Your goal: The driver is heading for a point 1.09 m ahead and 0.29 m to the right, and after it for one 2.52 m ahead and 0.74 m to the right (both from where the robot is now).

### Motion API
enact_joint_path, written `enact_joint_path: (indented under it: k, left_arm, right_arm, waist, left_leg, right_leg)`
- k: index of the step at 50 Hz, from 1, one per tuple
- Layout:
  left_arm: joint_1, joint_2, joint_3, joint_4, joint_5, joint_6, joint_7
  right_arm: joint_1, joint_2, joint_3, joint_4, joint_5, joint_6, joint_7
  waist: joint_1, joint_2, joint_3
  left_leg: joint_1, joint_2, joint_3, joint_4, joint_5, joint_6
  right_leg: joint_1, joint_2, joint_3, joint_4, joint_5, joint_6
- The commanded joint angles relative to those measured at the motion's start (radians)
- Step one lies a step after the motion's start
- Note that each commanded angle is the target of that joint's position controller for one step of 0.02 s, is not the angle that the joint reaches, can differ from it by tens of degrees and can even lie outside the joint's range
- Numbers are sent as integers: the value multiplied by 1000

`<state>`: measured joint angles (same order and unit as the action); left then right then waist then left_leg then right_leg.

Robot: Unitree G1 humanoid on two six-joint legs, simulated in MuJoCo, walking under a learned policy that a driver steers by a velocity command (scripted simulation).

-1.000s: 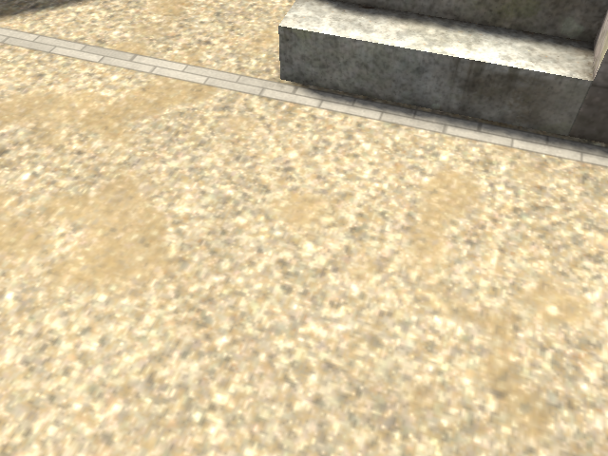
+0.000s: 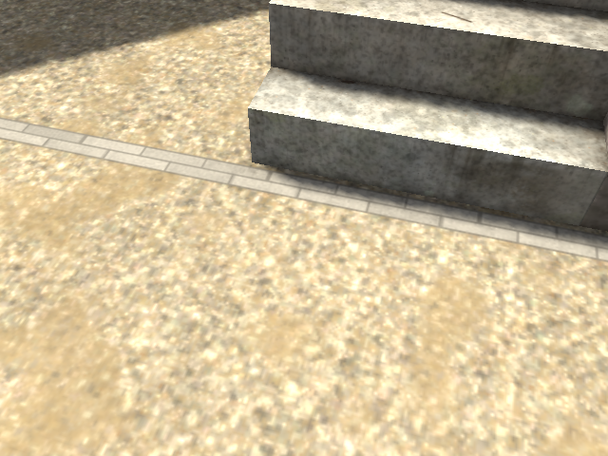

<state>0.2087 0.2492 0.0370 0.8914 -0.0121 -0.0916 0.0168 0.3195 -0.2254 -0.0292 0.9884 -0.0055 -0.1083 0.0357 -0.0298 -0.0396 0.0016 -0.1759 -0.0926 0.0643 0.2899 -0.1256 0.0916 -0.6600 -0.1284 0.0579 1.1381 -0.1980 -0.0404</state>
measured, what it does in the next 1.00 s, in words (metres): walks ahead: right foot, then left foot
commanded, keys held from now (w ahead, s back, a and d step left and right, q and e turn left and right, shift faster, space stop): w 0.90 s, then w+e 0.10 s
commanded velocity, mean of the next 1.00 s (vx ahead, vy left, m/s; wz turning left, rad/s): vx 0.50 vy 0.00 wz -0.01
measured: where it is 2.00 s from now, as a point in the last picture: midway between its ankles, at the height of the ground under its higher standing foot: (340, 270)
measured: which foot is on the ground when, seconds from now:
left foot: down 0.00-0.32, up 0.34-0.84, down 0.86-1.00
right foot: up 0.00-0.28, down 0.30-0.88, up 0.90-1.00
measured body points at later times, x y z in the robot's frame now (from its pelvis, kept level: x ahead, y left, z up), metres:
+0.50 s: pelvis +0.27 -0.09 +0.00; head +0.29 -0.10 +0.45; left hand +0.33 +0.18 -0.12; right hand +0.37 -0.35 -0.14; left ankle +0.28 +0.08 -0.66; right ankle +0.29 -0.17 -0.74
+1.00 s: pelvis +0.55 -0.02 -0.01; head +0.58 +0.00 +0.44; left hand +0.58 +0.25 -0.16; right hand +0.67 -0.28 -0.13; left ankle +0.61 +0.07 -0.74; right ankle +0.45 -0.16 -0.65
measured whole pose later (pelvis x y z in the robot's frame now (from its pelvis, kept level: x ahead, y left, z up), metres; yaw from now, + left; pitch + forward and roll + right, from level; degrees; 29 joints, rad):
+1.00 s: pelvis +0.55 -0.02 -0.01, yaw +0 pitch +1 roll +0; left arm 0.31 0.25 0.05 0.97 -0.03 -0.09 0.01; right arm 0.16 -0.24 -0.05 0.90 0.00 -0.11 0.03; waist 0.00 -0.03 0.03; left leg -0.35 -0.03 0.08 0.47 -0.15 0.06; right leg -0.42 -0.04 0.04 1.20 -0.36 -0.05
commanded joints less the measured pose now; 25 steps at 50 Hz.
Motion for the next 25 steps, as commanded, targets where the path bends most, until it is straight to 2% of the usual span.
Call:
enact_joint_path:
  k: [1, 5, 8, 10, 12, 13, 14, 15, 16, 17, 18, 19, 20, 21, 22, 23, 25]
  left_arm:
    - [35, 46, 14, -42, 12, 3, 7]
    - [-125, 30, 7, -84, 3, -8, -6]
    - [-212, 33, 3, -111, -7, -11, -22]
    - [-246, 43, 3, -132, -10, -17, -36]
    - [-223, 65, 10, -138, -10, -26, -46]
    - [-171, 83, 19, -127, -10, -31, -48]
    - [-48, 116, 40, -91, -8, -33, -45]
    - [154, 186, 68, -39, -2, -35, -37]
    - [293, 304, 97, -11, 14, -27, -35]
    - [312, 231, 76, -6, 12, -26, -39]
    - [222, 167, 54, -22, 7, -29, -40]
    - [121, 130, 41, -47, 6, -27, -40]
    - [53, 98, 30, -57, 8, -25, -45]
    - [22, 74, 22, -58, 14, -27, -49]
    - [21, 65, 20, -48, 18, -28, -54]
    - [38, 71, 22, -35, 17, -32, -54]
    - [76, 99, 30, -11, 18, -34, -46]
  right_arm:
    - [-40, -133, -21, -55, 1, -18, -20]
    - [39, -161, -26, -38, 17, -5, -36]
    - [92, -171, -29, -17, 25, 6, -37]
    - [110, -171, -32, -6, 27, 16, -38]
    - [102, -183, -38, -4, 28, 26, -40]
    - [83, -190, -40, -8, 27, 32, -41]
    - [64, -179, -35, -14, 23, 37, -41]
    - [55, -140, -19, -33, 9, 38, -40]
    - [154, -26, 16, -52, 4, 17, -31]
    - [158, -54, 14, -38, 19, -11, -26]
    - [69, -154, -13, -62, 46, -26, -22]
    - [2, -163, -16, -81, 48, -28, -25]
    - [-33, -150, -19, -86, 34, -22, -32]
    - [-27, -136, -26, -85, 25, -8, -36]
    - [-8, -112, -24, -79, 23, 7, -37]
    - [8, -91, -23, -73, 21, 18, -38]
    - [-23, -89, -27, -88, 17, 29, -41]
  waist:
    - [46, 79, 55]
    - [-11, 79, 54]
    - [-45, 88, 72]
    - [-47, 93, 81]
    - [-22, 105, 68]
    - [14, 115, 41]
    - [78, 107, -28]
    - [154, 56, -169]
    - [143, -191, -317]
    - [147, -228, -382]
    - [129, -152, -238]
    - [99, -80, -154]
    - [71, -22, -88]
    - [39, -33, -56]
    - [20, -47, -43]
    - [12, -43, -35]
    - [6, -25, -9]
  left_leg:
    - [-105, 280, -210, -207, 59, 171]
    - [-14, 267, -164, -191, 75, 128]
    - [70, 294, -165, -160, 49, 122]
    - [140, 326, -178, -121, 48, 113]
    - [183, 350, -193, -67, 92, 98]
    - [185, 345, -184, -7, 200, 85]
    - [168, 299, -145, 139, 365, 62]
    - [35, 237, -88, 406, 352, 28]
    - [-388, 71, -6, 820, -5, -54]
    - [-540, 41, -158, 991, -421, -46]
    - [-625, 105, -185, 1056, -365, -22]
    - [-608, 163, -155, 1027, -266, -14]
    - [-569, 198, -137, 963, -193, -20]
    - [-509, 228, -140, 902, -143, -23]
    - [-460, 234, -134, 874, -114, -30]
    - [-445, 234, -123, 857, -96, -37]
    - [-490, 237, -118, 797, -35, -52]
  right_leg:
    - [-23, -41, 1, -139, 157, 28]
    - [5, 3, -36, -426, 300, 36]
    - [15, 24, -48, -529, 277, 37]
    - [10, 32, -44, -579, 215, 18]
    - [66, 48, -52, -621, 134, -10]
    - [150, 71, -73, -641, 105, -26]
    - [313, 105, -99, -664, 95, -50]
    - [601, 29, -14, -639, 118, -103]
    - [1012, -223, 412, -692, 12, -256]
    - [1063, -282, 683, -834, -70, -296]
    - [945, -250, 551, -842, -75, -240]
    - [800, -212, 402, -857, 1, -206]
    - [668, -167, 302, -896, 72, -190]
    - [581, -127, 225, -932, 113, -171]
    - [528, -103, 183, -961, 139, -167]
    - [504, -92, 149, -977, 191, -176]
    - [502, -87, 100, -997, 281, -186]
Keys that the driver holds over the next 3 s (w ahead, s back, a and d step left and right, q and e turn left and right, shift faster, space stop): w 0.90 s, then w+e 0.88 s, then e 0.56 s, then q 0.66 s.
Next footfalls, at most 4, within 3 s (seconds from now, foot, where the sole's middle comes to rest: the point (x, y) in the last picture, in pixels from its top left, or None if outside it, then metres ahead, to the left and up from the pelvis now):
0.30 right None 0.33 -0.17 -0.78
0.86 left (276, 400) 0.65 0.07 -0.78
1.40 right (361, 311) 0.89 -0.15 -0.78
1.88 left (326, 229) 1.18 -0.07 -0.78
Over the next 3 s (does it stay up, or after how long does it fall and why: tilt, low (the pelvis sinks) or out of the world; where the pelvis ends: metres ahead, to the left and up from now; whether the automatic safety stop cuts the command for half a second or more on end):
stays up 1.00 -0.11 0.00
